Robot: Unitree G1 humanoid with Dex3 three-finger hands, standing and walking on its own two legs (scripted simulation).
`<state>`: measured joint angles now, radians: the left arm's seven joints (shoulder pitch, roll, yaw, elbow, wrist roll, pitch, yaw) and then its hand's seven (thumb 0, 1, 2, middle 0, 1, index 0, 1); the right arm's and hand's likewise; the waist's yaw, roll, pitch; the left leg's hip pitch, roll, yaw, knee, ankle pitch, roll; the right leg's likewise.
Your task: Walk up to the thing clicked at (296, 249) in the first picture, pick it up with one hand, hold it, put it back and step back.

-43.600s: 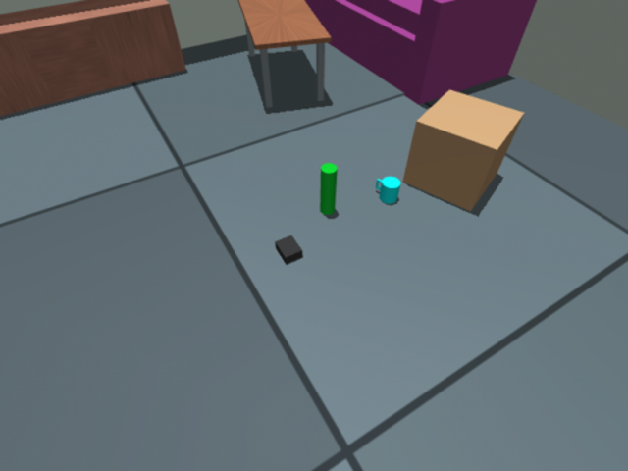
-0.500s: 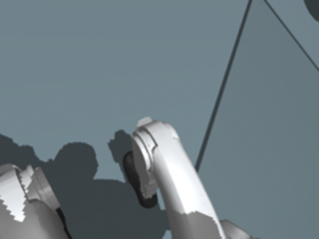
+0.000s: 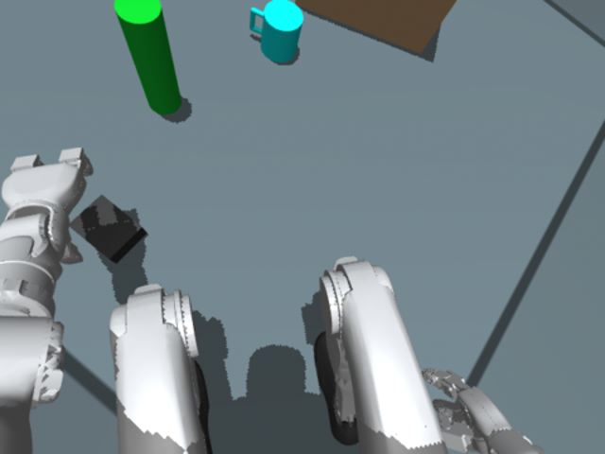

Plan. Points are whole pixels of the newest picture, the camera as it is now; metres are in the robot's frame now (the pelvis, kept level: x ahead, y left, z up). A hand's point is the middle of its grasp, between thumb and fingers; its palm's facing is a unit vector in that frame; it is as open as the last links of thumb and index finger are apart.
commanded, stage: withdraw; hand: left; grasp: from above
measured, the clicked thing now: (109, 229) +0.48 +0.28 -0.33
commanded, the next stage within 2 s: home in 0.18 s
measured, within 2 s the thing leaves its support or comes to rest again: neither
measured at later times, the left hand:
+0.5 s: hand (73, 209) +0.46 +0.28 -0.16, palm faces -0.31 -0.15 -0.94, open 12.6 cm
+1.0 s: hand (7, 296) +0.31 +0.24 +0.06, palm faces -0.14 -0.82 -0.55, open 7.5 cm
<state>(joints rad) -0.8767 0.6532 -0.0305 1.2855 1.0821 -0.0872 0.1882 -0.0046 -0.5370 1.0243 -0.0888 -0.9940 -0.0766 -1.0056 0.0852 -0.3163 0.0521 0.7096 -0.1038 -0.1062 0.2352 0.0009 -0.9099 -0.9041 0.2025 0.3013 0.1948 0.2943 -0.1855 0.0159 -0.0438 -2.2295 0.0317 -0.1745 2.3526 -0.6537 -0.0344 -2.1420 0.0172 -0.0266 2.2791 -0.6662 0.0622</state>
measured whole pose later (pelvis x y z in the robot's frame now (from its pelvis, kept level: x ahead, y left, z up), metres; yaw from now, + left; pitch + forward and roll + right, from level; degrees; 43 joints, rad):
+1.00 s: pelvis +0.02 +0.00 +0.17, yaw +5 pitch +30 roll -4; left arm -0.12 0.37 0.03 0.33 0.30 0.18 0.05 0.00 0.86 0.90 -0.22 -0.32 -0.22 -0.31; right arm 0.06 -0.27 -0.04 0.57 0.03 -0.05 0.00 0.01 -0.90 -0.90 0.21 0.30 0.20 0.29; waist -0.04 0.03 -0.20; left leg -1.71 0.05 -0.10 1.81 -0.63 -0.04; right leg -1.65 -0.03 -0.03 1.77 -0.65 0.04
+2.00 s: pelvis +0.10 +0.01 +0.37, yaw +9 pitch +10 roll -2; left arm 0.50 0.22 0.03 -0.13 -0.05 0.45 0.01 0.01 0.90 0.90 -0.20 -0.30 -0.20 -0.30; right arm 0.26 -0.22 0.03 0.53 0.01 -0.23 -0.17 0.01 -0.90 -0.90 0.21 0.30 0.20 0.30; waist -0.03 0.04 -0.16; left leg -0.71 0.05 -0.06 1.01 -0.49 -0.03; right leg -0.63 -0.04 -0.06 0.95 -0.50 0.04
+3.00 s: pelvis +0.10 +0.00 +0.36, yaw +8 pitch +10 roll -2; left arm 0.50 0.22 0.03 -0.13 -0.05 0.45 0.01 0.01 0.90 0.90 -0.20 -0.30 -0.21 -0.30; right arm 0.28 -0.22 0.02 0.55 0.01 -0.23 -0.18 0.01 -0.90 -0.90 0.21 0.30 0.20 0.29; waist -0.03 0.04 -0.16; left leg -0.70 0.05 -0.06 1.02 -0.49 -0.03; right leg -0.64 -0.03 -0.05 0.96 -0.50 0.03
